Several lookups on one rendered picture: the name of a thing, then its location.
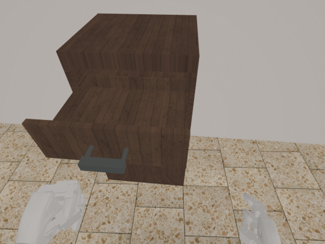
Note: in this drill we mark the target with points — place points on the right robot hand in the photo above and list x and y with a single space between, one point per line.
264 228

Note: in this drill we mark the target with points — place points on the left robot hand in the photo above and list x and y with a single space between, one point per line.
63 201

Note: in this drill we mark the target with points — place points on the handle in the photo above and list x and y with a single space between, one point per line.
107 165

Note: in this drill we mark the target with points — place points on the cabinet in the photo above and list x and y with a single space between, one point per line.
136 45

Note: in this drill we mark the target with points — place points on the drawer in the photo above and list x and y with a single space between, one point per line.
147 115

